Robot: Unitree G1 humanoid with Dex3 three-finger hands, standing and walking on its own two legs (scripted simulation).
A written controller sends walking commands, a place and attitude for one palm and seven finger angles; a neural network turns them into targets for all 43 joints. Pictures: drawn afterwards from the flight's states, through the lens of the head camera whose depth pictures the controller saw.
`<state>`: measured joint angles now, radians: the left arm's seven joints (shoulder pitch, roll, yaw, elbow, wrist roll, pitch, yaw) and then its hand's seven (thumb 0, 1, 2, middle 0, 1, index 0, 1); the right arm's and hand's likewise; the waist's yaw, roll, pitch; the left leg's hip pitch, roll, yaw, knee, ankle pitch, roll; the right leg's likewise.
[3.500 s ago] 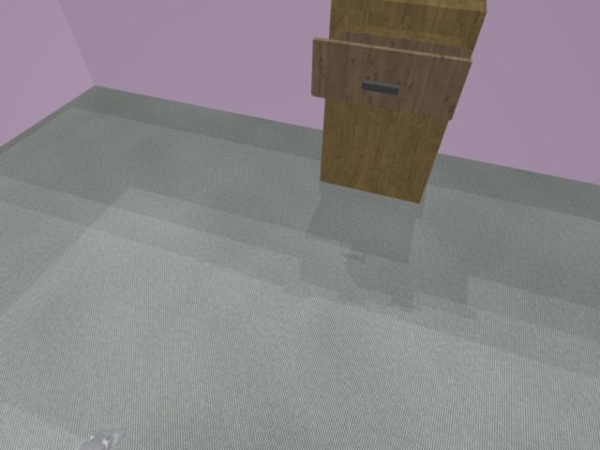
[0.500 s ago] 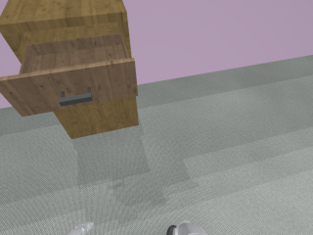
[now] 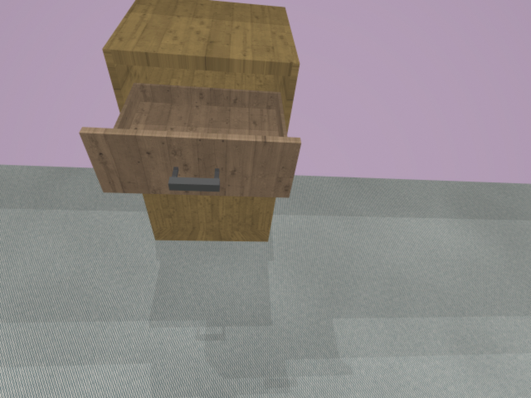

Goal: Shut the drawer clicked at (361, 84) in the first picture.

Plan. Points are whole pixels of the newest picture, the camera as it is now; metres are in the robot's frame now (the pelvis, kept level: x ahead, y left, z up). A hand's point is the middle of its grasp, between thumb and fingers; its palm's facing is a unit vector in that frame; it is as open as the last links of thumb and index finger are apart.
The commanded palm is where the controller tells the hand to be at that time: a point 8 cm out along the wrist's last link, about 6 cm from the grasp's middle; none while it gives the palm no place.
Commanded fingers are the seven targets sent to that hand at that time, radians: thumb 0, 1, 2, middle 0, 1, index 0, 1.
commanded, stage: take the last steps up to it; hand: left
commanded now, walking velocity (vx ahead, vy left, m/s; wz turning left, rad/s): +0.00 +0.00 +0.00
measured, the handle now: (195, 178) +0.57 +0.18 -0.05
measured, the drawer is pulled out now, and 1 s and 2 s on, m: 0.29 0.29 0.29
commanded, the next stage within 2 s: come to a stop and stand still in 1.10 s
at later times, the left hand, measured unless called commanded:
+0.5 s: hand out of the picture -0.01 +0.10 -0.16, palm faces +0.16 -0.97 -0.17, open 7.3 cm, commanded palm none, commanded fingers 0.00 0.90 0.90 -0.20 -0.30 -0.20 -0.30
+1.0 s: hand out of the picture +0.14 +0.18 -0.18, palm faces +0.11 -0.98 -0.17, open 7.3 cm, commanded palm none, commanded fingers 0.00 0.90 0.90 -0.20 -0.30 -0.20 -0.30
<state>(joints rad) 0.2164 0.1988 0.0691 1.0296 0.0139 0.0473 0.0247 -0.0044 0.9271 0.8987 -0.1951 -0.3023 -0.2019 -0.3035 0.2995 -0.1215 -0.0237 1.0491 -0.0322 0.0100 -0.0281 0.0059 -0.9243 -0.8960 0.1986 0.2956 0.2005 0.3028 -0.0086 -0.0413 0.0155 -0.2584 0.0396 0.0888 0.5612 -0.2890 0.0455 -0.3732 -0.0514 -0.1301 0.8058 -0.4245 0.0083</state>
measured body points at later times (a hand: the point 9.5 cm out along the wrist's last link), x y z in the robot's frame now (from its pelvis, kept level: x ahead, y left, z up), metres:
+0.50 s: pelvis +0.03 -0.05 +0.01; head +0.02 -0.07 +0.46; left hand -0.01 +0.15 -0.14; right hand +0.05 -0.28 -0.16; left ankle +0.04 +0.08 -0.66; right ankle +0.01 -0.14 -0.74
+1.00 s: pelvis +0.17 +0.00 +0.00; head +0.19 +0.02 +0.45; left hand +0.13 +0.23 -0.16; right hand +0.26 -0.22 -0.14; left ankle +0.18 +0.10 -0.74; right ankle +0.15 -0.12 -0.66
